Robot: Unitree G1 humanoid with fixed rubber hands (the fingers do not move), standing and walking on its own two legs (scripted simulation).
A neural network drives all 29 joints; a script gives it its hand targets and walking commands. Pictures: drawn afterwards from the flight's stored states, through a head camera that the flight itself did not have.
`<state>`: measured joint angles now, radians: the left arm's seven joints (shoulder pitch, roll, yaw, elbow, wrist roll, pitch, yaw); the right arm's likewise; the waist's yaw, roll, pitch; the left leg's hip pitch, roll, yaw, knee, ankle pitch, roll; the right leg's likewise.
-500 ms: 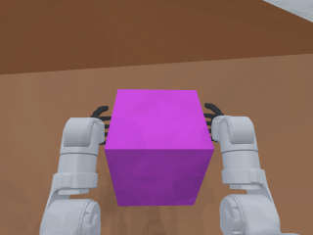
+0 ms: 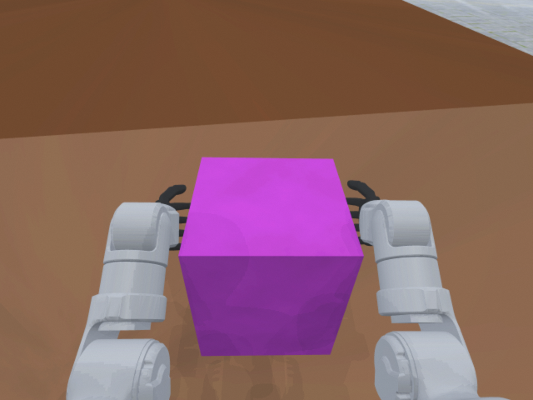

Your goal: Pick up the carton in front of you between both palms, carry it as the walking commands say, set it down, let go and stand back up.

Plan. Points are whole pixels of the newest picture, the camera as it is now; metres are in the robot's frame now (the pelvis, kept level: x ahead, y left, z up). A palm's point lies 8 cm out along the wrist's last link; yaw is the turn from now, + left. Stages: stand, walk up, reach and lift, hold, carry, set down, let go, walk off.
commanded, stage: carry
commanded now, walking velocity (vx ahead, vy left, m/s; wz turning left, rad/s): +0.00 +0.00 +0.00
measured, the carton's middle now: (267, 257) +0.34 +0.00 +0.06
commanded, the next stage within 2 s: none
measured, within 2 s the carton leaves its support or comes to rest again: neither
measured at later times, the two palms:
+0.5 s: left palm (166, 234) +0.32 +0.14 +0.13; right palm (375, 230) +0.33 -0.16 +0.14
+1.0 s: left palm (168, 239) +0.32 +0.14 +0.13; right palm (380, 234) +0.32 -0.16 +0.13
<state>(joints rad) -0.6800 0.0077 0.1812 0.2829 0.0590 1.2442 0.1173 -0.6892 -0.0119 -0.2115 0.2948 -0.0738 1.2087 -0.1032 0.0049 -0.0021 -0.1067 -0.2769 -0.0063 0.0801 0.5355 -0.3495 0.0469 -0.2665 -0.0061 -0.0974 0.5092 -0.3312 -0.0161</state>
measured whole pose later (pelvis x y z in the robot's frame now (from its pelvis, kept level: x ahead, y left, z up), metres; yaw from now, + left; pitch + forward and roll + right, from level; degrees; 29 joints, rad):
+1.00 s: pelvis -0.03 -0.01 +0.00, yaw +0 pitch +0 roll +0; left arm -0.68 0.01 0.19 0.25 0.06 1.25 0.12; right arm -0.70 -0.01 -0.21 0.27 -0.07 1.21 -0.11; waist 0.00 0.00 -0.08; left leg -0.32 0.01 0.08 0.53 -0.30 0.04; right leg -0.31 0.00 -0.10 0.50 -0.28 -0.03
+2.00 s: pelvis +0.04 +0.00 +0.01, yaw +0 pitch +4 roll -2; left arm -0.85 0.05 0.24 0.24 0.03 1.37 0.15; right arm -0.83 -0.04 -0.21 0.25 -0.03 1.32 -0.14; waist -0.05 0.02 -0.13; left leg -0.22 0.02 0.06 0.44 -0.36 0.05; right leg -0.50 -0.01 -0.08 0.86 -0.46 -0.02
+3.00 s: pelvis +0.63 -0.04 +0.03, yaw +0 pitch +4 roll -1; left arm -0.87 0.00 0.28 0.07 0.09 1.35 0.13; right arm -0.88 -0.03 -0.27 0.12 -0.05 1.30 -0.14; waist -0.04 0.01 -0.04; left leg -0.13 0.01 0.10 0.55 -0.53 0.04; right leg -0.59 0.00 -0.14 0.58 -0.18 -0.07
